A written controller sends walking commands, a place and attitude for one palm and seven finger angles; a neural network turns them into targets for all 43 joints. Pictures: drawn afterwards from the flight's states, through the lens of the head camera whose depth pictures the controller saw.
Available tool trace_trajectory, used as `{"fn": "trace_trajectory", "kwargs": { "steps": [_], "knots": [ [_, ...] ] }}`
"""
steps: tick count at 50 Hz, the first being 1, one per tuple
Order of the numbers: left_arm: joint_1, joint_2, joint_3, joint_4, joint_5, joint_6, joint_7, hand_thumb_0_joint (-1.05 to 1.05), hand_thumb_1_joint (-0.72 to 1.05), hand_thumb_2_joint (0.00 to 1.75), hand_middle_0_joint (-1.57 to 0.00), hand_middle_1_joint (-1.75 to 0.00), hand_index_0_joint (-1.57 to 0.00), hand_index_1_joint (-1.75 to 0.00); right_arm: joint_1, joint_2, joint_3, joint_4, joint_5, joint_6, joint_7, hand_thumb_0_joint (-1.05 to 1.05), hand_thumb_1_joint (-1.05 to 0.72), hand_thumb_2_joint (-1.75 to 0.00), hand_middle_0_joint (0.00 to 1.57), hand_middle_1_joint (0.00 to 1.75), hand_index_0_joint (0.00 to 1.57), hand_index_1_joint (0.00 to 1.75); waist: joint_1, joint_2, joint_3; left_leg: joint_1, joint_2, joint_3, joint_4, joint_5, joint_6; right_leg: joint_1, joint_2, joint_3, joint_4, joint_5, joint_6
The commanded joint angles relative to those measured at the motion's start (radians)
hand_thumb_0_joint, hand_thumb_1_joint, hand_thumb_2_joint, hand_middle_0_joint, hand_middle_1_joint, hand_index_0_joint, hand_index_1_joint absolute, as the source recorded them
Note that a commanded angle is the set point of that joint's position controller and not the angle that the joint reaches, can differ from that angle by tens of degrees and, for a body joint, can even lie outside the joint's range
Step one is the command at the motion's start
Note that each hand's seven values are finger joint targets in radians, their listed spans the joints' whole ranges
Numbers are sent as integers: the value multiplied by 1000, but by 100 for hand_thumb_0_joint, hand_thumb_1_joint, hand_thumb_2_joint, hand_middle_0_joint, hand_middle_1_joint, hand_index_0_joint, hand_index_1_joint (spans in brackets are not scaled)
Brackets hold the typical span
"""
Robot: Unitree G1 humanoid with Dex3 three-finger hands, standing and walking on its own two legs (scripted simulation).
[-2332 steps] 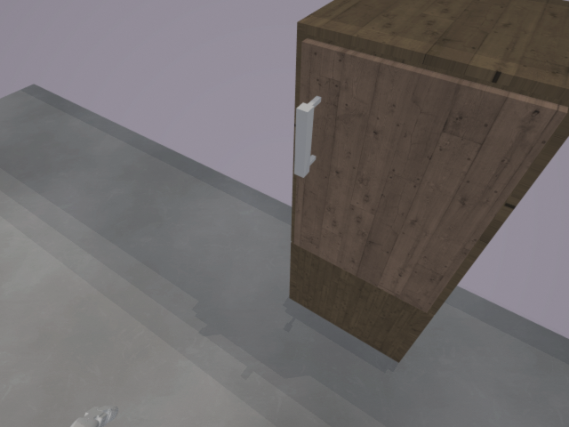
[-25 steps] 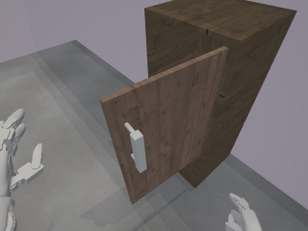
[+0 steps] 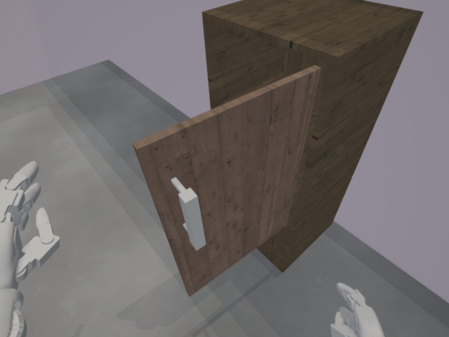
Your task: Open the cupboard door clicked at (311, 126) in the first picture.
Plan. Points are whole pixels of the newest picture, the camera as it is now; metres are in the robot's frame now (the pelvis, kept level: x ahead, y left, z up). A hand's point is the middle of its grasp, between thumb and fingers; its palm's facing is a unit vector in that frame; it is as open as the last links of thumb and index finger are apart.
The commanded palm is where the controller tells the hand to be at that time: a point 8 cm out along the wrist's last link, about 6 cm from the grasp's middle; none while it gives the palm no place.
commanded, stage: step back with the hand held close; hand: left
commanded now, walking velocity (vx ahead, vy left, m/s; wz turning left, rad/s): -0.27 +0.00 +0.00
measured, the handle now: (187, 214) +0.32 +0.12 +0.05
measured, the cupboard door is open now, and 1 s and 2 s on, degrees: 85 85 85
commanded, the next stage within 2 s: stop stepping back and stand still in 1.04 s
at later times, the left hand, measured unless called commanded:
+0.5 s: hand (13, 276) +0.14 +0.29 +0.15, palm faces +0.36 -0.78 -0.52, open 7.4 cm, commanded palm +0.08 +0.33 +0.17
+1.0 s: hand out of the picture +0.02 +0.33 +0.17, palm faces +0.52 -0.73 -0.44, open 7.4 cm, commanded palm -0.05 +0.35 +0.17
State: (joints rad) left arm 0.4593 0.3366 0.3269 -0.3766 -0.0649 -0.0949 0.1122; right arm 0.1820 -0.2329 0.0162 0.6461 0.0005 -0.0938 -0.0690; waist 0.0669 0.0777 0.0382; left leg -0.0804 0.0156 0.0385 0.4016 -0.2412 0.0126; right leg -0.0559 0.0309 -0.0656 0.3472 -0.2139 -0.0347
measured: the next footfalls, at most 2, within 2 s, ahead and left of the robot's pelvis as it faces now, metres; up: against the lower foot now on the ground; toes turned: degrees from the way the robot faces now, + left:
right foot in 1.20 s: -0.31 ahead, -0.07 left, +0.00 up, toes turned -8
left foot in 1.36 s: -0.14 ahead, +0.09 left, +0.00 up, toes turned -3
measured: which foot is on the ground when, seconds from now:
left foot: down 0.00-1.00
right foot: down 0.00-0.82, up 0.84-1.00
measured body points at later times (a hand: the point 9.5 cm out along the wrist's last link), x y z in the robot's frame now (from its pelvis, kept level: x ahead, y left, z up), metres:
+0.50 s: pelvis -0.07 +0.03 -0.01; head -0.05 +0.04 +0.44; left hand +0.11 +0.33 +0.18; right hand +0.11 -0.22 -0.08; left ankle -0.01 +0.11 -0.75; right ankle -0.01 -0.09 -0.74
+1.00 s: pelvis -0.18 +0.05 -0.02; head -0.15 +0.08 +0.43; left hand -0.02 +0.37 +0.19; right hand +0.01 -0.17 -0.10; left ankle -0.03 +0.12 -0.74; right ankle -0.24 -0.11 -0.66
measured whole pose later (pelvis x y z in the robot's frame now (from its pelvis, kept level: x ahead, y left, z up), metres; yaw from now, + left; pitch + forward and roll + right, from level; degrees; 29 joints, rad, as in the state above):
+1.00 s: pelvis -0.18 +0.05 -0.02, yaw +2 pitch +0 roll -5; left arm 0.49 0.44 0.50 -0.55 -0.03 -0.23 0.18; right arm 0.18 -0.16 -0.01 0.63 -0.01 -0.13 -0.05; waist 0.02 0.03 0.05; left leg -0.49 0.07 0.06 0.54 -0.06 0.08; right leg -0.43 0.08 0.03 1.17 -0.47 0.03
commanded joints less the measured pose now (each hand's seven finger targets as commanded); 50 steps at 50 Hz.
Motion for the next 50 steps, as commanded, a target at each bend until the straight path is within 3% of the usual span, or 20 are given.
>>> {"fn": "trace_trajectory", "kwargs": {
  "steps": [1, 4, 9, 12, 16, 20, 23, 29, 33, 35, 36, 37, 39, 40, 41, 42, 43, 44, 46, 50],
  "knots": [
    [-46, 223, 167, -182, 9, -101, 12, 0, 90, 90, -20, -30, -20, -30, -117, -106, -47, -182, 9, -15, -5, 0, -90, -90, 20, 30, 20, 30, -48, -123, -31, -40, 17, -46, 35, 112, 32, -152, -131, 181, -114, 211, 12],
    [9, 209, 153, -206, 11, -110, 13, 0, 90, 90, -20, -30, -20, -30, -109, -111, -53, -195, 7, 4, -7, 0, -90, -90, 20, 30, 20, 30, -53, -57, -104, -54, 30, -39, 42, 179, 24, -121, -144, 160, -55, 300, 11],
    [80, 252, 200, -277, 9, -105, 29, 0, 90, 90, -20, -30, -20, -30, -101, -113, -67, -231, 15, 37, -14, 0, -90, -90, 20, 30, 20, 30, -54, -72, -234, -64, 63, -44, 52, 369, 17, -37, -132, 126, 61, 496, 22],
    [97, 272, 220, -322, 8, -105, 37, 0, 90, 90, -20, -30, -20, -30, -102, -111, -72, -252, 21, 51, -17, 0, -90, -90, 20, 30, 20, 30, -56, -97, -249, -98, 67, -50, 68, 375, 15, -40, -133, 132, 91, 513, 21],
    [134, 276, 238, -342, 9, -110, 47, 0, 90, 90, -20, -30, -20, -30, -105, -112, -73, -263, 18, 56, -23, 0, -90, -90, 20, 30, 20, 30, -53, -32, -220, -168, 88, -83, 30, 334, 23, -57, -108, 123, 128, 403, 24],
    [144, 260, 235, -342, 15, -120, 50, 0, 90, 90, -20, -30, -20, -30, -96, -121, -74, -266, 15, 47, -22, 0, -90, -90, 20, 30, 20, 30, -51, 25, -171, -308, 121, -120, -33, 151, 47, -43, -75, 119, 177, 227, 33],
    [115, 252, 239, -339, 31, -133, 52, 0, 90, 90, -20, -30, -20, -30, -94, -132, -75, -270, 12, 30, -22, 0, -90, -90, 20, 30, 20, 30, -51, 63, -120, -487, 145, -147, -103, -155, 76, 15, -52, 116, 236, 111, 39],
    [8, 236, 235, -317, 70, -159, 56, 0, 90, 90, -20, -30, -20, -30, -71, -140, -76, -265, 6, -6, -24, 0, -90, -90, 20, 30, 20, 30, -60, 32, -46, -755, 191, -205, -144, -512, 120, 95, -27, 120, 351, -38, 49],
    [-6, 264, 256, -367, 69, -182, 55, 0, 90, 90, -20, -30, -20, -30, -49, -135, -89, -263, 3, -22, -15, 0, -90, -90, 20, 30, 20, 30, -70, -80, -57, -567, 76, -131, 84, -478, 76, -181, -103, 293, 128, -266, -11],
    [15, 264, 238, -386, 52, -191, 63, 0, 90, 90, -20, -30, -20, -30, -22, -107, -79, -226, 1, -26, -7, 0, -90, -90, 20, 30, 20, 30, -85, -204, -73, -285, 0, -73, 364, -291, 19, -483, -240, 434, -49, -350, -82],
    [19, 261, 230, -383, 46, -190, 68, 0, 90, 90, -20, -30, -20, -30, -16, -91, -71, -203, -2, -22, 1, 0, -90, -90, 20, 30, 20, 30, -88, -258, -104, -185, -16, -53, 465, -222, 5, -545, -290, 438, -82, -317, -102],
    [3, 256, 219, -396, 44, -189, 71, 0, 90, 90, -20, -30, -20, -30, -22, -88, -67, -196, -2, -19, 4, 0, -90, -90, 20, 30, 20, 30, -90, -270, -116, -144, -9, -56, 469, -206, 4, -555, -300, 403, -75, -268, -100],
    [-2, 266, 232, -395, 40, -187, 76, 0, 90, 90, -20, -30, -20, -30, -25, -94, -64, -195, -2, -20, -4, 0, -90, -90, 20, 30, 20, 30, -97, -192, -109, -127, 14, -71, 254, -172, 14, -536, -223, 290, 31, -174, -44],
    [-12, 261, 232, -413, 35, -190, 74, 0, 90, 90, -20, -30, -20, -30, -44, -114, -66, -205, -1, -23, -11, 0, -90, -90, 20, 30, 20, 30, -92, -44, -73, -226, 79, -168, 60, -248, 44, -495, -130, 232, 162, -198, 0],
    [-25, 260, 249, -437, 39, -201, 79, 0, 90, 90, -20, -30, -20, -30, -64, -136, -67, -216, -4, -35, -20, 0, -90, -90, 20, 30, 20, 30, -81, 186, -64, -428, 221, -335, -129, -323, 94, -345, -19, 130, 414, -175, 45],
    [-34, 270, 275, -434, 51, -210, 84, 0, 90, 90, -20, -30, -20, -30, -67, -115, -70, -207, -15, -57, -21, 0, -90, -90, 20, 30, 20, 30, -80, 319, -110, -564, 368, -462, -273, -435, 158, -222, 43, 93, 756, -250, 62],
    [-40, 312, 308, -404, 61, -213, 91, 0, 90, 90, -20, -30, -20, -30, -60, -94, -71, -186, -22, -71, -22, 0, -90, -90, 20, 30, 20, 30, -82, 249, -102, -614, 401, -481, -306, -450, 169, -217, 38, 152, 955, -270, 57],
    [-44, 306, 309, -410, 51, -220, 89, 0, 90, 90, -20, -30, -20, -30, -58, -84, -80, -179, -14, -81, -13, 0, -90, -90, 20, 30, 20, 30, -73, 126, -131, -568, 388, -406, -265, -399, 159, -234, 39, 163, 986, -271, 53],
    [0, 259, 276, -360, 34, -205, 75, 0, 90, 90, -20, -30, -20, -30, -65, -110, -101, -170, 1, -93, 5, 0, -90, -90, 20, 30, 20, 30, -64, 40, -127, -448, 332, -283, -192, -318, 138, -312, 46, 124, 960, -271, 63],
    [0, 202, 190, -408, 13, -182, 73, 0, 90, 90, -20, -30, -20, -30, -75, -91, -84, -146, -1, -107, 16, 0, -90, -90, 20, 30, 20, 30, -64, 102, -184, -227, 273, -210, -265, -245, 72, -309, 39, 29, 700, -327, 54]
  ]
}}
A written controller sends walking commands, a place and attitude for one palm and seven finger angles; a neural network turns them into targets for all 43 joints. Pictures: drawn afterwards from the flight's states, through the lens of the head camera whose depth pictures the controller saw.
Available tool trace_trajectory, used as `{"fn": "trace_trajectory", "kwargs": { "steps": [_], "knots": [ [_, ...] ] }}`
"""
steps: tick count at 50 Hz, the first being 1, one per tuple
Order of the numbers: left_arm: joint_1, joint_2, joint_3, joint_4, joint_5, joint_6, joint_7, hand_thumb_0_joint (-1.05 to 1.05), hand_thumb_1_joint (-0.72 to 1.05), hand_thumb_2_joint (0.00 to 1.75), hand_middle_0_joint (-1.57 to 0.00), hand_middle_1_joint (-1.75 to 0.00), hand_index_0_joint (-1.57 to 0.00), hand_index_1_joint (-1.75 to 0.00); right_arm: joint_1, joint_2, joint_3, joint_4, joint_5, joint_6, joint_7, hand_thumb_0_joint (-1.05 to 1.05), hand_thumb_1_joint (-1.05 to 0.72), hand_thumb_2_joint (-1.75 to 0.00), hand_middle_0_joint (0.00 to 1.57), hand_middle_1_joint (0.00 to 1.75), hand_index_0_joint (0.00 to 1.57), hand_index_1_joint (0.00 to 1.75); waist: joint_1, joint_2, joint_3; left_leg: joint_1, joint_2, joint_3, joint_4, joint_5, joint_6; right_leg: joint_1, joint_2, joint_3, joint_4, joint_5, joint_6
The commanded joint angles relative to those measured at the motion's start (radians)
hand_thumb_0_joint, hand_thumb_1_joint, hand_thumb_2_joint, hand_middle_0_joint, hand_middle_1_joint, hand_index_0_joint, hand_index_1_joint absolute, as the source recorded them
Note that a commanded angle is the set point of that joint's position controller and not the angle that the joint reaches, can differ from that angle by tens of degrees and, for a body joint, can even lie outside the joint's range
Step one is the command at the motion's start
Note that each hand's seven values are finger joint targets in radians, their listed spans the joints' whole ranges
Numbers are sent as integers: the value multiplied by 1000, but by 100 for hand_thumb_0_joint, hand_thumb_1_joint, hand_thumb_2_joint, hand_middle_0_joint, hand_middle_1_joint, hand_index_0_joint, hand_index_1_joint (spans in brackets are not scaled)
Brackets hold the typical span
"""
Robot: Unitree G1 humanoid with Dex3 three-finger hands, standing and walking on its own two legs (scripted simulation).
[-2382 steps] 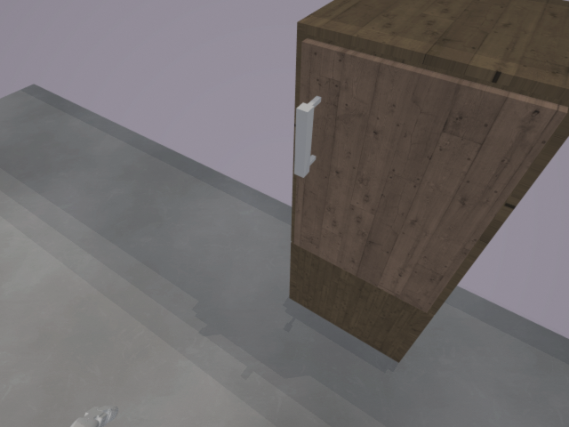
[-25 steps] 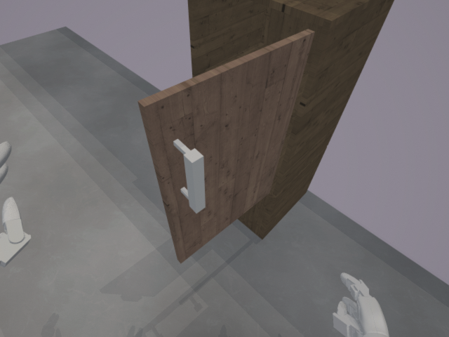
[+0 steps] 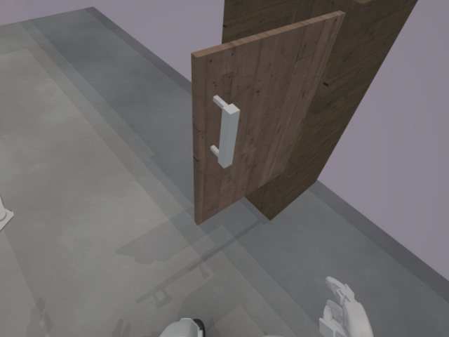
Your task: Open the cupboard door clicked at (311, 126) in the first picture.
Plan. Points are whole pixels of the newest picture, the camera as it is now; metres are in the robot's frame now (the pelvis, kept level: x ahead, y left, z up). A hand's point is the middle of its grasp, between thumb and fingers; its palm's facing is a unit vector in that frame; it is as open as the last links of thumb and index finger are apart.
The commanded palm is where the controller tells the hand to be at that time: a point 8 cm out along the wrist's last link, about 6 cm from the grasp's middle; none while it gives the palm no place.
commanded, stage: step back with the hand held close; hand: left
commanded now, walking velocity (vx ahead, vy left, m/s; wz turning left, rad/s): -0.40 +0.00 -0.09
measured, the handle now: (221, 132) +0.50 +0.06 +0.07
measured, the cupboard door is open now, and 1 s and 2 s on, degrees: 85 85 85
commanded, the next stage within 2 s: stop stepping back and stand still in 0.04 s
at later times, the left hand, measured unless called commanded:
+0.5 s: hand (20, 304) +0.12 +0.22 +0.18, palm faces +0.34 -0.85 -0.41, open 7.4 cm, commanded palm +0.05 +0.26 +0.19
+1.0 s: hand out of the picture +0.00 +0.22 +0.18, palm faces +0.37 -0.82 -0.44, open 7.4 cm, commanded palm -0.06 +0.27 +0.19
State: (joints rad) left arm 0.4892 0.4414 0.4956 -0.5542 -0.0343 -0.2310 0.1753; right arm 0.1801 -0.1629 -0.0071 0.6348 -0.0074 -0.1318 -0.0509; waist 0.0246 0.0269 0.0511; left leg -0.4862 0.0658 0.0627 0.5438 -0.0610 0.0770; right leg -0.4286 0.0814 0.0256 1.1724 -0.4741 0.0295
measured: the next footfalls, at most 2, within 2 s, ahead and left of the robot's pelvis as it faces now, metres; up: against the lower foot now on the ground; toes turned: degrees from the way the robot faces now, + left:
right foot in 0.20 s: -0.14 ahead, -0.12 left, +0.00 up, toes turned -9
left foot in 0.36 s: +0.04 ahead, +0.05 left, +0.00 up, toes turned -5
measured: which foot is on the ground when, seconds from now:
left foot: down 0.00-0.20, up 0.22-0.34, down 0.36-0.60, up 0.62-0.96, down 0.98-1.00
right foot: up 0.00-0.18, down 0.20-1.00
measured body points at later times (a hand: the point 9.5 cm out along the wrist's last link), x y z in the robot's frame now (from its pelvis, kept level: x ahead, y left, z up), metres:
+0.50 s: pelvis -0.13 -0.02 +0.00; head -0.16 +0.00 +0.45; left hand +0.10 +0.27 +0.20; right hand -0.04 -0.30 -0.07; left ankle +0.00 +0.05 -0.72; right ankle -0.18 -0.11 -0.69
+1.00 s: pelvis -0.22 -0.02 +0.01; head -0.24 -0.02 +0.46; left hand -0.03 +0.26 +0.20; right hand -0.09 -0.28 -0.07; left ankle -0.23 +0.13 -0.73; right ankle -0.15 -0.09 -0.72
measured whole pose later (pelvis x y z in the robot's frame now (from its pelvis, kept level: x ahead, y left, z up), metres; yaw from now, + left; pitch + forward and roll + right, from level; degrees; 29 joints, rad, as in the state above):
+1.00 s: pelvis -0.22 -0.02 +0.01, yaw -5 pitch -1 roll +2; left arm 0.51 0.37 0.37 -0.41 -0.01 -0.21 0.16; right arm 0.25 -0.24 -0.02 0.64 -0.02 -0.15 -0.11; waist -0.01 -0.02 -0.03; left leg -0.16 0.03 0.08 0.42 -0.28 0.05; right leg -0.37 -0.01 -0.10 0.56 -0.27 -0.04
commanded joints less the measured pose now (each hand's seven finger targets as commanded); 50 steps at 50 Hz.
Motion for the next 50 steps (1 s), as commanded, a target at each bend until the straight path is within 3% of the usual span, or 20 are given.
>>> {"fn": "trace_trajectory", "kwargs": {
  "steps": [1, 7, 10, 12, 14, 16, 18, 19, 20, 22, 27, 29, 30, 33, 36, 40, 45, 47, 49, 50],
  "knots": [
    [-51, 100, 10, -245, -22, -44, 7, 0, 90, 90, -20, -30, -20, -30, -73, -161, -57, -131, 4, -71, -2, 0, -90, -90, 20, 30, 20, 30, -25, 183, -219, 211, 213, -220, -434, -431, -10, 104, -2, -87, -214, -91, -18],
    [-36, 173, 66, -255, -55, -62, -9, 0, 90, 90, -20, -30, -20, -30, -71, -142, -45, -119, -10, -59, 11, 0, -90, -90, 20, 30, 20, 30, 1, 216, -303, 364, 132, -70, -356, -197, -145, 246, -4, -130, -818, -55, -92],
    [45, 299, 163, -302, -52, -84, -15, 0, 90, 90, -20, -30, -20, -30, -105, -126, -20, -138, 6, -28, 2, 0, -90, -90, 20, 30, 20, 30, 9, -161, -192, 305, -51, 11, 243, -231, -127, 11, -338, 157, -1004, 307, -155],
    [14, 368, 228, -314, -42, -86, -13, 0, 90, 90, -20, -30, -20, -30, -111, -121, 8, -178, -9, -46, 16, 0, -90, -90, 20, 30, 20, 30, 14, -194, -214, 27, -16, -29, 409, -310, -115, 187, -461, 237, -912, 569, -241],
    [84, 243, 173, -192, -40, -33, -23, 0, 90, 90, -20, -30, -20, -30, -80, -139, -17, -172, 31, -30, -12, 0, -90, -90, 20, 30, 20, 30, -15, -249, -192, -46, -41, -25, 261, -224, -78, 409, -299, 39, -722, 941, -135],
    [56, 182, 112, -125, -42, -12, -23, 0, 90, 90, -20, -30, -20, -30, -64, -151, -4, -141, 27, -27, -27, 0, -90, -90, 20, 30, 20, 30, -56, -46, -172, 215, -100, 40, 38, -33, -53, 286, -251, -32, -607, 946, -85],
    [-3, 164, 65, -94, -42, -2, -31, 0, 90, 90, -20, -30, -20, -30, -28, -201, -23, -120, 24, -41, -33, 0, -90, -90, 20, 30, 20, 30, -67, 199, -213, 481, 49, -165, -45, 320, 30, 76, -131, -111, -355, 489, 9],
    [-45, 165, 48, -68, -42, -5, -30, 0, 90, 90, -20, -30, -20, -30, -2, -205, -25, -122, 22, -46, -24, 0, -90, -90, 20, 30, 20, 30, -58, 239, -194, 440, 179, -371, -151, 309, 105, 10, -71, -63, -221, -12, 15],
    [-67, 152, 20, -19, -31, -8, -29, 0, 90, 90, -20, -30, -20, -30, -13, -210, -30, -122, 17, -57, -17, 0, -90, -90, 20, 30, 20, 30, -47, 163, -134, 297, 239, -523, -281, -56, 127, 4, -50, -4, -141, -150, -1],
    [-65, 185, 44, -46, -14, 0, -21, 0, 90, 90, -20, -30, -20, -30, -55, -186, -26, -125, 1, -61, -22, 0, -90, -90, 20, 30, 20, 30, -34, 75, -58, 34, 191, -433, -447, -529, 55, 155, -78, -40, -195, -80, -37],
    [111, 173, 44, -185, -1, -5, -15, 0, 90, 90, -20, -30, -20, -30, -79, -180, -37, -175, 0, -39, -23, 0, -90, -90, 20, 30, 20, 30, -1, 250, -85, -253, 49, -145, -407, -690, -67, 541, -6, -183, -513, -70, -69],
    [134, 218, 82, -210, 10, -8, -15, 0, 90, 90, -20, -30, -20, -30, -74, -149, -38, -181, 5, -19, -21, 0, -90, -90, 20, 30, 20, 30, 7, -79, -65, -222, -86, -6, 142, -531, -81, 361, -215, 72, -844, -168, -135],
    [86, 237, 93, -238, 11, -7, -17, 0, 90, 90, -20, -30, -20, -30, -76, -164, -55, -172, 10, -10, -21, 0, -90, -90, 20, 30, 20, 30, 1, -304, -37, -180, -122, -42, 576, -434, -88, 56, -495, 528, -1087, -380, -219],
    [-113, 271, 135, -224, 12, -33, -29, 0, 90, 90, -20, -30, -20, -30, -53, -158, -39, -114, -13, -16, -17, 0, -90, -90, 20, 30, 20, 30, -69, -129, -56, -136, -36, -103, 806, -194, -111, -154, -428, 378, -1088, -495, -181],
    [-49, 180, 70, 28, 9, -46, -30, 0, 90, 90, -20, -30, -20, -30, -25, -164, -44, -93, -6, -23, -44, 0, -90, -90, 20, 30, 20, 30, -52, -18, -47, -124, -19, -29, 595, -158, -85, -25, -341, 221, -1026, -301, -143],
    [-105, 119, -8, 84, 21, -54, -17, 0, 90, 90, -20, -30, -20, -30, -19, -162, -41, -88, -4, -47, -64, 0, -90, -90, 20, 30, 20, 30, -32, -154, -89, -10, -50, 54, 255, -282, -53, 156, -328, 160, -1031, -197, -72],
    [-31, 108, -7, -1, 24, -29, 14, 0, 90, 90, -20, -30, -20, -30, -10, -154, -33, -119, -12, -64, -65, 0, -90, -90, 20, 30, 20, 30, -23, -242, -142, 227, -90, 110, -130, -351, -19, 242, -276, 132, -950, -178, -94],
    [-62, 125, 8, -85, 18, -42, 17, 0, 90, 90, -20, -30, -20, -30, 8, -171, -40, -140, -9, -62, -62, 0, -90, -90, 20, 30, 20, 30, -46, -83, -153, 346, -13, -14, -244, -369, 21, 184, -208, 90, -764, -73, -65],
    [-117, 150, 31, -173, 28, -62, 22, 0, 90, 90, -20, -30, -20, -30, -7, -182, -46, -148, -6, -64, -52, 0, -90, -90, 20, 30, 20, 30, -42, 235, -94, 446, 243, -362, -327, -382, 99, -100, -91, -87, -402, 20, -21],
    [-121, 185, 57, -188, 34, -63, 24, 0, 90, 90, -20, -30, -20, -30, -21, -170, -47, -142, -8, -70, -50, 0, -90, -90, 20, 30, 20, 30, -45, 205, -71, 422, 283, -372, -344, -279, 127, -159, -83, -86, -241, 5, -17]
  ]
}}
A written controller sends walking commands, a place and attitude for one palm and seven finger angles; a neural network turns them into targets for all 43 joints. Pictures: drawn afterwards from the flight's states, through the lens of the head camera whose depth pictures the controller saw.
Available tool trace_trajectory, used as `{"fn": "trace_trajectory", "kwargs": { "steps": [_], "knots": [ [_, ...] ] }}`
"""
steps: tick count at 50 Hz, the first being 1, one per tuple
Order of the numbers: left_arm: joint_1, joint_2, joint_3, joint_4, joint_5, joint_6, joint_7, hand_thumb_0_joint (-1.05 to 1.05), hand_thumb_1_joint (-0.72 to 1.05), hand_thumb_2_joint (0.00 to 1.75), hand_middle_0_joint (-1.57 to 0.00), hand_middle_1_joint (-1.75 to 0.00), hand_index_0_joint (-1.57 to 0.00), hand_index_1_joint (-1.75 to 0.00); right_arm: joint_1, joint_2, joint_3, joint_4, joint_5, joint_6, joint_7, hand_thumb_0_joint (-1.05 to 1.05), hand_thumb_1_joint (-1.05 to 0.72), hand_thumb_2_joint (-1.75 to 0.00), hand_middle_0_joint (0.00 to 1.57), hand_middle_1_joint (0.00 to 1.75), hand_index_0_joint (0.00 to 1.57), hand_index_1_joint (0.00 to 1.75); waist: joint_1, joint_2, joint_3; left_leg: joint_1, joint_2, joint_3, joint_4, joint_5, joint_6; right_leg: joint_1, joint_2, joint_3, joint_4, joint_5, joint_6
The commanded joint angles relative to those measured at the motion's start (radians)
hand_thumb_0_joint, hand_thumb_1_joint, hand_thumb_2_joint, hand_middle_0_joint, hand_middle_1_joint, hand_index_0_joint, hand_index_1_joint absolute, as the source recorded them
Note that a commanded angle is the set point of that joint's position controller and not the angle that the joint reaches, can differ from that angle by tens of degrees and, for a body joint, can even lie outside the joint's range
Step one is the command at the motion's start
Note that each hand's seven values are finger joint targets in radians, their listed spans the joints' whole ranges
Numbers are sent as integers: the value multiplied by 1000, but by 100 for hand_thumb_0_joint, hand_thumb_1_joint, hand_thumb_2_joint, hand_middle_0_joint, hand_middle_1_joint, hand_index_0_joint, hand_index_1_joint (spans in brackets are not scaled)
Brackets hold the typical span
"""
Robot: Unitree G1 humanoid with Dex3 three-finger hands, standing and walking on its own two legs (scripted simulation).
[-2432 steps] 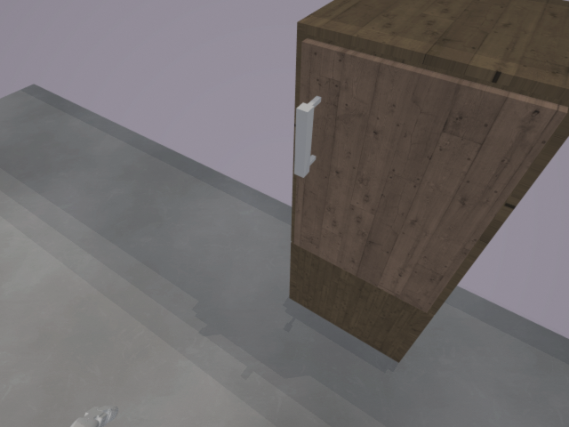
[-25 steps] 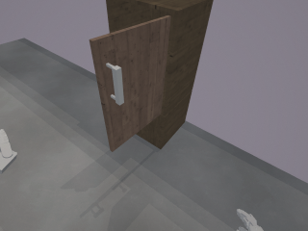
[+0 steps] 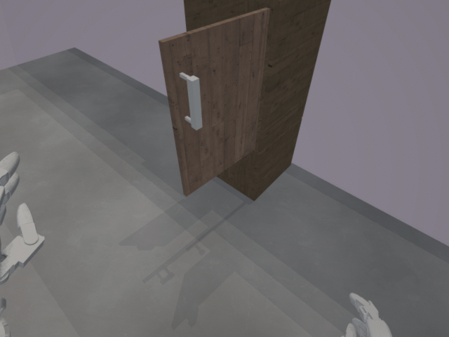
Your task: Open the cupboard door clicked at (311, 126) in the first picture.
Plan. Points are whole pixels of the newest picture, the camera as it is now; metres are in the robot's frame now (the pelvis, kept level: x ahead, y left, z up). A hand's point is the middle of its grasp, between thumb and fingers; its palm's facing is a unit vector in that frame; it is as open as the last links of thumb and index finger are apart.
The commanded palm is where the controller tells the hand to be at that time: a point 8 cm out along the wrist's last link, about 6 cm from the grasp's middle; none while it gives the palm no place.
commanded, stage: stop stepping back and stand still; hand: left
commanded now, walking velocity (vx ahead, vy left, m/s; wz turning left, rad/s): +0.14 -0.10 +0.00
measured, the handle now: (190, 101) +0.71 +0.13 +0.06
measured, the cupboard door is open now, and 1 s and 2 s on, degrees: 85 85 85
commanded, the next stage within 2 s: let the arm hang, fingers relaxed in 1.10 s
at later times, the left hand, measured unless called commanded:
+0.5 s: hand (56, 233) +0.21 +0.24 +0.16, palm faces +0.39 -0.77 -0.51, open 7.4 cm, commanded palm +0.15 +0.28 +0.18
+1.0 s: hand (43, 214) +0.24 +0.27 +0.16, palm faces +0.39 -0.78 -0.49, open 7.4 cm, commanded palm +0.18 +0.31 +0.18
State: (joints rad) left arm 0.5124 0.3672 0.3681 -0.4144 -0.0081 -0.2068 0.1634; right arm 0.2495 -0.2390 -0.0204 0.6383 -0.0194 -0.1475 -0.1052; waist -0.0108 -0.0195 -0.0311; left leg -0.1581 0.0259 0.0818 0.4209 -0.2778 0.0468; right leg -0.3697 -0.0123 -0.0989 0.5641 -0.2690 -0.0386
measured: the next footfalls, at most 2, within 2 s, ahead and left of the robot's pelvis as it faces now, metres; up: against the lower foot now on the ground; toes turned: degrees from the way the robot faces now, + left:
left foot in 0.52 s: +0.07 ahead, +0.10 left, +0.00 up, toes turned +4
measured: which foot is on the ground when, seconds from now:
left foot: down 0.00-0.20, up 0.22-0.50, down 0.52-1.00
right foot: down 0.00-1.00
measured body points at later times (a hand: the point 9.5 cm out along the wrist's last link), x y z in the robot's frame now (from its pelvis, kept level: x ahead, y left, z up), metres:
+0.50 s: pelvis +0.02 -0.02 +0.00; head +0.04 -0.02 +0.45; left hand +0.19 +0.28 +0.19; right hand +0.17 -0.27 -0.09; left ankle +0.03 +0.10 -0.73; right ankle +0.06 -0.09 -0.74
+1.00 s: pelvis +0.04 +0.01 +0.00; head +0.07 +0.01 +0.45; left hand +0.22 +0.31 +0.19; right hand +0.21 -0.21 -0.08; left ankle +0.03 +0.10 -0.74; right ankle +0.06 -0.09 -0.74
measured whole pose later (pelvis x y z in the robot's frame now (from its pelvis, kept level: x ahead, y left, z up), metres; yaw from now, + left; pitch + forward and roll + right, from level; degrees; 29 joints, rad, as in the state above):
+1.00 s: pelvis +0.04 +0.01 +0.00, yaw +0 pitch +0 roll +0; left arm 0.56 0.41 0.40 -0.49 -0.04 -0.20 0.15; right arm 0.20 -0.19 0.03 0.60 0.00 -0.09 -0.07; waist 0.01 0.01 0.05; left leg -0.20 0.00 0.08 0.46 -0.26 0.04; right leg -0.23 0.00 -0.08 0.44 -0.20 -0.02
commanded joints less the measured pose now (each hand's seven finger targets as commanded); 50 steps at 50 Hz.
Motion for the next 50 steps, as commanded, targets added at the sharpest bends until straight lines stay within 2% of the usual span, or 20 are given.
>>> {"fn": "trace_trajectory", "kwargs": {
  "steps": [1, 3, 5, 7, 8, 9, 10, 11, 13, 14, 17, 20, 22, 24, 26, 27, 31, 36, 46, 50],
  "knots": [
    [-132, 279, 203, -308, 9, -87, 26, 0, 90, 90, -20, -30, -20, -30, -96, -85, -35, -119, 7, -55, 10, 0, -90, -90, 20, 30, 20, 30, -11, 270, 41, 7, 322, -375, -241, -134, 166, -228, -13, 71, 433, -183, 45],
    [-94, 292, 222, -316, 14, -75, 16, 0, 90, 90, -20, -30, -20, -30, -98, -80, -36, -114, 12, -65, 21, 0, -90, -90, 20, 30, 20, 30, 3, 319, 90, -109, 264, -226, -216, -175, 143, -139, -55, 64, 343, -100, 44],
    [-32, 224, 178, -255, 4, -70, 19, 0, 90, 90, -20, -30, -20, -30, -91, -84, -30, -113, 16, -60, 21, 0, -90, -90, 20, 30, 20, 30, 5, 293, 96, -217, 211, -136, -159, -137, 104, 55, -16, -5, 175, -94, 51],
    [-42, 220, 174, -200, -2, -63, 17, 0, 90, 90, -20, -30, -20, -30, -99, -93, -30, -113, 16, -52, 18, 0, -90, -90, 20, 30, 20, 30, 13, 216, 67, -309, 183, -105, -46, -193, 74, 249, 14, -29, 28, -76, 51],
    [-40, 204, 158, -161, 0, -56, 13, 0, 90, 90, -20, -30, -20, -30, -101, -90, -31, -113, 20, -47, 17, 0, -90, -90, 20, 30, 20, 30, 13, 128, 70, -351, 130, -58, 63, -221, 44, 298, 0, 19, -53, -98, 38],
    [-54, 211, 153, -139, 1, -51, 11, 0, 90, 90, -20, -30, -20, -30, -111, -84, -36, -118, 24, -39, 19, 0, -90, -90, 20, 30, 20, 30, 13, -56, 75, -409, 42, -16, 290, -244, 9, 287, -109, 253, -193, -185, -15],
    [-54, 244, 172, -117, -1, -41, 12, 0, 90, 90, -20, -30, -20, -30, -124, -81, -44, -133, 30, -33, 24, 0, -90, -90, 20, 30, 20, 30, 18, -284, 55, -468, -32, -19, 557, -267, -18, 234, -331, 633, -348, -229, -109],
    [-108, 253, 177, -134, -5, -55, 10, 0, 90, 90, -20, -30, -20, -30, -123, -96, -44, -117, 17, -32, 28, 0, -90, -90, 20, 30, 20, 30, 11, -213, 59, -458, -16, -91, 703, -214, -29, 201, -379, 632, -373, -130, -129],
    [-108, 227, 170, -113, -5, -67, -3, 0, 90, 90, -20, -30, -20, -30, -103, -86, -40, -85, 22, -19, 42, 0, -90, -90, 20, 30, 20, 30, -8, -110, 7, -381, 13, -105, 720, -113, -47, 131, -317, 535, -372, -229, -64],
    [-66, 212, 169, -121, -12, -76, -7, 0, 90, 90, -20, -30, -20, -30, -110, -72, -32, -93, 24, -10, 42, 0, -90, -90, 20, 30, 20, 30, -4, -84, 7, -345, 22, -93, 685, -52, -54, 121, -288, 414, -357, -139, -58],
    [-35, 236, 193, -169, -15, -100, -1, 0, 90, 90, -20, -30, -20, -30, -133, -65, -21, -118, 24, -3, 29, 0, -90, -90, 20, 30, 20, 30, 4, -140, -24, -251, 4, -38, 482, -33, -52, 125, -241, 259, -360, -57, -45],
    [-19, 247, 196, -256, -12, -103, 17, 0, 90, 90, -20, -30, -20, -30, -141, -61, -21, -142, 14, -17, 15, 0, -90, -90, 20, 30, 20, 30, 26, -111, -34, -148, -14, 2, 249, -67, -30, 136, -234, 254, -377, -150, -65],
    [0, 236, 193, -300, -13, -102, 27, 0, 90, 90, -20, -30, -20, -30, -113, -64, -23, -143, 6, -25, 15, 0, -90, -90, 20, 30, 20, 30, 20, -27, -42, -60, -27, 7, 89, -9, -22, 146, -221, 253, -354, -141, -60],
    [25, 234, 199, -321, -18, -106, 31, 0, 90, 90, -20, -30, -20, -30, -97, -77, -26, -156, 9, -26, 15, 0, -90, -90, 20, 30, 20, 30, 11, 95, -43, 2, 20, -66, -51, 35, -11, 165, -163, 210, -248, -66, -17],
    [36, 227, 203, -315, -18, -105, 32, 0, 90, 90, -20, -30, -20, -30, -111, -105, -36, -173, 16, -21, 20, 0, -90, -90, 20, 30, 20, 30, 31, 203, -39, -34, 164, -250, -115, 129, 39, 170, -56, 151, -119, 41, 31],
    [32, 225, 204, -305, -21, -100, 30, 0, 90, 90, -20, -30, -20, -30, -112, -111, -39, -178, 27, -18, 26, 0, -90, -90, 20, 30, 20, 30, 35, 177, -56, -61, 182, -242, -91, 231, 38, 214, -36, 128, -91, 111, 42],
    [55, 199, 184, -198, -25, -82, 10, 0, 90, 90, -20, -30, -20, -30, -108, -92, -27, -165, 36, -9, 29, 0, -90, -90, 20, 30, 20, 30, 8, 137, -34, -153, 111, -136, -55, 259, -13, 295, -50, 123, -97, 275, 34],
    [50, 188, 151, -219, -31, -66, 4, 0, 90, 90, -20, -30, -20, -30, -109, -96, -26, -173, 36, -5, 35, 0, -90, -90, 20, 30, 20, 30, 6, 36, -86, -109, 83, -115, -19, 246, -25, 308, -74, 156, -123, 354, 25],
    [19, 216, 178, -292, -33, -57, 15, 0, 90, 90, -20, -30, -20, -30, -123, -81, -8, -191, 26, 5, 27, 0, -90, -90, 20, 30, 20, 30, 13, 123, -78, -92, 82, -118, -64, 240, -34, 299, -50, 133, -121, 308, 26],
    [44, 193, 168, -221, -37, -50, 11, 0, 90, 90, -20, -30, -20, -30, -117, -82, -9, -184, 29, 10, 28, 0, -90, -90, 20, 30, 20, 30, 9, 77, -64, -102, 85, -115, -68, 231, -38, 295, -51, 130, -136, 306, 30]
  ]
}}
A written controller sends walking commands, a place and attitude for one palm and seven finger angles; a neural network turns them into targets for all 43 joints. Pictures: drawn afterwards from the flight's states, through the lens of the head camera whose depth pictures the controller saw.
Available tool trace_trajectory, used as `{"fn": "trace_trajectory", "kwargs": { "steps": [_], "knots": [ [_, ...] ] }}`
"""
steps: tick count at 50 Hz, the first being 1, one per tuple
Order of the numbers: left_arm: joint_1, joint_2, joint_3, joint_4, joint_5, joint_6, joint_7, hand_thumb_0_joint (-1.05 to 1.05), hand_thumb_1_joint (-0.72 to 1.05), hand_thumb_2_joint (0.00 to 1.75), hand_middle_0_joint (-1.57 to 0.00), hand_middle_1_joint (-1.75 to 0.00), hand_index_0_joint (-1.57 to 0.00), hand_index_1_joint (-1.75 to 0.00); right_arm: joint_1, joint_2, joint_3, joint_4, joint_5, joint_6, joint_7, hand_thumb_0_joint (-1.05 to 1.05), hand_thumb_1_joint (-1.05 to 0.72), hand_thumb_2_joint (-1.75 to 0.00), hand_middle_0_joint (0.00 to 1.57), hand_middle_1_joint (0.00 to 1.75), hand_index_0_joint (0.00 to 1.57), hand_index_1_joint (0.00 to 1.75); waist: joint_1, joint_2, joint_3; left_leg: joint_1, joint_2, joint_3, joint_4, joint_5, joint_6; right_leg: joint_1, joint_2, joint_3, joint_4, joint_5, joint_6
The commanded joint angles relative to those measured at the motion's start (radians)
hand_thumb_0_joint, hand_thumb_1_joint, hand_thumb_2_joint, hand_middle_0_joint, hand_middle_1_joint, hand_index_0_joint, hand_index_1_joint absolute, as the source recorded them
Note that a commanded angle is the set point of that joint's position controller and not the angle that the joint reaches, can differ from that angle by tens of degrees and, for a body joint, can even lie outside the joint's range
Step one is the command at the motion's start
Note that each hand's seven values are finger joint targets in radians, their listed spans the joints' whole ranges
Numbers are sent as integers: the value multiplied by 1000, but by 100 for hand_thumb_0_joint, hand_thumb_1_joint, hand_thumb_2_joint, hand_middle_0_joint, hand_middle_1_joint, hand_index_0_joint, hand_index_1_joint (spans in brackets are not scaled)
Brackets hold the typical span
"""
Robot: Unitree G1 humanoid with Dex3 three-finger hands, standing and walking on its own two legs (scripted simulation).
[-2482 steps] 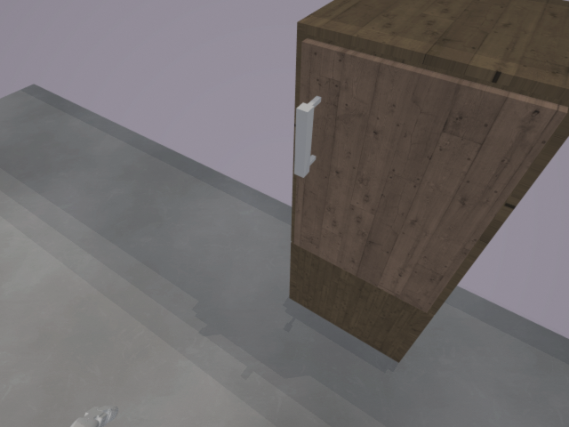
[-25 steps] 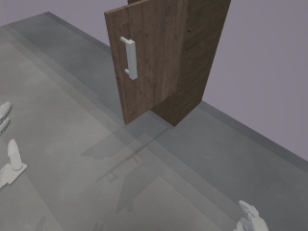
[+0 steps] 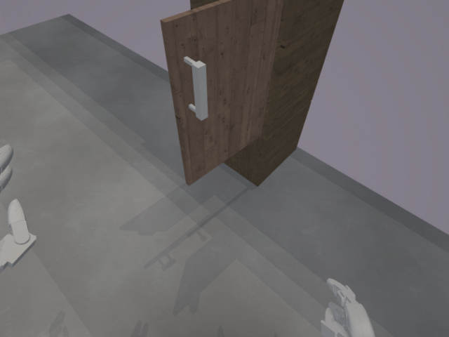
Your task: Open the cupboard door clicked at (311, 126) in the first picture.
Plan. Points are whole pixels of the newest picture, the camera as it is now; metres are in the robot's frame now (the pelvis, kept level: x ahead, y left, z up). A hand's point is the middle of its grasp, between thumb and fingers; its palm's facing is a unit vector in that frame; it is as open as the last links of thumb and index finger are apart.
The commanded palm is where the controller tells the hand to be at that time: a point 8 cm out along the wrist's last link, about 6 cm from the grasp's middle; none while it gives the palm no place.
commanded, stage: stop stepping back and stand still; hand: left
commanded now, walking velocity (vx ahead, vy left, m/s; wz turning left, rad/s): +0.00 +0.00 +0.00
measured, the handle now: (195, 89) +0.67 +0.13 +0.05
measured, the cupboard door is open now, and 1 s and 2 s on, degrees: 85 85 85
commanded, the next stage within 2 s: let the arm hang, fingers relaxed in 0.10 s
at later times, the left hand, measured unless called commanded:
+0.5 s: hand out of the picture +0.05 +0.17 -0.16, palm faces -0.05 -0.98 -0.18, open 7.3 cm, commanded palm none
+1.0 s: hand out of the picture +0.01 +0.20 -0.16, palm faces +0.02 -0.95 -0.30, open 7.4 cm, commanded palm none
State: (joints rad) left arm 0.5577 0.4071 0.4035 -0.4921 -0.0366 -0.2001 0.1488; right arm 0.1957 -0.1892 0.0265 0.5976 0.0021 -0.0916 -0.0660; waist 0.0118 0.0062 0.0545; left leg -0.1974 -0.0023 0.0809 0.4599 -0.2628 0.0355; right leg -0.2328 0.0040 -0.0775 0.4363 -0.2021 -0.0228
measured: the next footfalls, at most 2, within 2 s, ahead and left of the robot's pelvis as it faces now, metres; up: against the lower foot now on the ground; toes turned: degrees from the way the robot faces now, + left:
none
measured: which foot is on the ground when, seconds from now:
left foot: down 0.00-1.00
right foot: down 0.00-1.00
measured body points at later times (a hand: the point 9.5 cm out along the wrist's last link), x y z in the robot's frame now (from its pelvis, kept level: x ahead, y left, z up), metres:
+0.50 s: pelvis -0.02 +0.00 -0.01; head +0.01 +0.00 +0.44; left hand +0.06 +0.22 -0.15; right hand +0.06 -0.27 -0.14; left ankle -0.01 +0.09 -0.74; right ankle +0.02 -0.10 -0.74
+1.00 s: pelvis -0.02 -0.01 +0.00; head -0.01 -0.04 +0.45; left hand +0.01 +0.25 -0.13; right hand -0.01 -0.25 -0.17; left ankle -0.01 +0.09 -0.74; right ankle +0.02 -0.10 -0.74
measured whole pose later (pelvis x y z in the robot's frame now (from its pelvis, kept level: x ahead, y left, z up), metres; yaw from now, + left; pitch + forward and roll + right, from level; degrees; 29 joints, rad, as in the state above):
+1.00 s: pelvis -0.02 -0.01 +0.00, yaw +1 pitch -2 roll +0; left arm 0.21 0.23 0.01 1.13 0.01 -0.01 0.02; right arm 0.25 -0.21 0.00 1.13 -0.02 0.01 -0.01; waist -0.01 0.05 0.05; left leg -0.15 -0.01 0.07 0.37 -0.19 0.02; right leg -0.19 0.00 -0.09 0.38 -0.16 -0.04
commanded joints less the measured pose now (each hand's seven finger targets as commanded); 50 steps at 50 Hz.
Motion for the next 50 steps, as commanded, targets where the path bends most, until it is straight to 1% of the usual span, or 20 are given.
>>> {"fn": "trace_trajectory", "kwargs": {
  "steps": [1, 5, 6, 9, 10, 11, 12, 13, 14, 15, 17, 18, 20, 22, 24, 27, 32, 33, 38, 50],
  "knots": [
    [-9, 143, 121, -133, -8, -55, 24, 0, 90, 90, -20, -30, -20, -30, -63, -134, -58, -144, 9, -43, -11, 0, -90, -90, 20, 30, 20, 30, -15, 39, -143, -69, 111, -112, -108, 201, -25, 158, -68, 110, -14, 236, 15],
    [-9, 141, 113, -127, -6, -53, 21, 0, 90, 90, -20, -30, -20, -30, -65, -140, -61, -143, 9, -39, -11, 0, -90, -90, 20, 30, 20, 30, -15, 44, -144, -79, 109, -113, -116, 170, -24, 161, -70, 111, -22, 217, 14],
    [-14, 139, 108, -131, -6, -52, 20, 0, 90, 90, -20, -30, -20, -30, -68, -140, -61, -146, 11, -39, -10, 0, -90, -90, 20, 30, 20, 30, -14, 26, -137, -82, 108, -115, -121, 154, -23, 155, -68, 110, -25, 204, 16],
    [-36, 158, 117, -187, -2, -58, 22, 0, 90, 90, -20, -30, -20, -30, -77, -141, -62, -151, 8, -42, -12, 0, -90, -90, 20, 30, 20, 30, -11, 53, -140, -87, 106, -119, -128, 137, -22, 159, -67, 108, -22, 190, 16],
    [-118, 6, -303, 628, 74, 74, -116, 0, 90, 90, -20, -30, -20, -30, -129, -313, -110, 94, 11, -99, 81, 0, -90, -90, 20, 30, 20, 30, -57, 53, -17, -147, 127, -149, 24, 268, 0, -44, -123, 52, 107, 212, 1],
    [-125, -21, -272, 659, 62, 162, -138, 0, 90, 90, -20, -30, -20, -30, -34, -265, -105, 97, 7, -26, 83, 0, -90, -90, 20, 30, 20, 30, -44, 78, -101, -84, 129, -127, -7, 343, -11, -53, -108, 100, 83, 133, -12],
    [-128, -42, -281, 645, 60, 189, -141, 0, 90, 90, -20, -30, -20, -30, -20, -257, -97, 82, 2, -4, 78, 0, -90, -90, 20, 30, 20, 30, -44, 123, -95, -94, 149, -138, -24, 316, 0, -67, -86, 77, 111, 28, -3],
    [-161, -52, -290, 680, 67, 184, -142, 0, 90, 90, -20, -30, -20, -30, -22, -244, -96, 92, -8, 4, 77, 0, -90, -90, 20, 30, 20, 30, -33, 72, -133, -121, 168, -173, -26, 313, 29, -49, -70, 73, 149, -11, -7],
    [-190, -42, -296, 722, 69, 184, -143, 0, 90, 90, -20, -30, -20, -30, -26, -248, -87, 86, -13, 13, 75, 0, -90, -90, 20, 30, 20, 30, -30, 33, -135, -145, 175, -205, -46, 281, 47, -29, -65, 79, 159, -40, -8],
    [-207, -24, -300, 773, 71, 183, -143, 0, 90, 90, -20, -30, -20, -30, -36, -254, -81, 87, -19, 20, 73, 0, -90, -90, 20, 30, 20, 30, -20, -48, -132, -157, 175, -218, -48, 255, 56, 3, -69, 90, 143, -21, -13],
    [-251, 11, -306, 891, 79, 182, -143, 0, 90, 90, -20, -30, -20, -30, -46, -266, -79, 116, -24, 34, 71, 0, -90, -90, 20, 30, 20, 30, -9, -193, -143, -137, 130, -189, -16, 203, 37, 42, -108, 125, 69, 80, -29],
    [-281, 20, -315, 950, 78, 185, -141, 0, 90, 90, -20, -30, -20, -30, -35, -256, -77, 132, -22, 46, 72, 0, -90, -90, 20, 30, 20, 30, -17, -218, -141, -112, 99, -168, 1, 152, 24, 25, -136, 153, 37, 74, -48],
    [-319, 11, -341, 1069, 69, 189, -139, 0, 90, 90, -20, -30, -20, -30, -17, -217, -62, 183, -24, 65, 71, 0, -90, -90, 20, 30, 20, 30, -31, -183, -134, -35, 55, -124, 21, 103, 9, -19, -177, 195, -15, 84, -69],
    [-350, -3, -361, 1160, 60, 191, -135, 0, 90, 90, -20, -30, -20, -30, -8, -195, -48, 228, -25, 75, 69, 0, -90, -90, 20, 30, 20, 30, -38, -47, -121, 3, 63, -126, -24, 107, 2, -32, -159, 187, -30, 23, -63],
    [-330, -21, -370, 1246, 56, 193, -130, 0, 90, 90, -20, -30, -20, -30, -21, -182, -40, 266, -26, 80, 67, 0, -90, -90, 20, 30, 20, 30, -19, 86, -102, -42, 94, -152, -89, 93, 6, 26, -125, 154, -31, -10, -35],
    [-297, -47, -366, 1359, 52, 187, -126, 0, 90, 90, -20, -30, -20, -30, -5, -158, -37, 322, -25, 87, 59, 0, -90, -90, 20, 30, 20, 30, -10, 152, -80, -74, 90, -149, -130, 1, -1, 74, -121, 153, -76, -33, -38],
    [-314, -38, -369, 1469, 47, 180, -127, 0, 90, 90, -20, -30, -20, -30, 58, -155, -46, 397, -22, 96, 54, 0, -90, -90, 20, 30, 20, 30, -19, 87, -42, -58, 91, -142, -146, -49, -4, 62, -127, 150, -136, -87, -44],
    [-317, -36, -368, 1486, 48, 179, -126, 0, 90, 90, -20, -30, -20, -30, 67, -158, -49, 408, -20, 97, 54, 0, -90, -90, 20, 30, 20, 30, -19, 43, -23, -48, 95, -142, -146, -46, -2, 44, -124, 149, -147, -102, -44],
    [-320, -41, -368, 1547, 47, 178, -124, 0, 90, 90, -20, -30, -20, -30, 106, -157, -50, 459, -19, 94, 49, 0, -90, -90, 20, 30, 20, 30, -20, -30, -8, -26, 98, -133, -154, -18, 4, 35, -125, 147, -166, -120, -41],
    [-345, -37, -366, 1592, 48, 174, -120, 0, 90, 90, -20, -30, -20, -30, 88, -149, -46, 510, -22, 86, 46, 0, -90, -90, 20, 30, 20, 30, -19, -34, 12, 5, 107, -127, -182, 51, 2, 44, -128, 144, -165, -48, -35]
  ]
}}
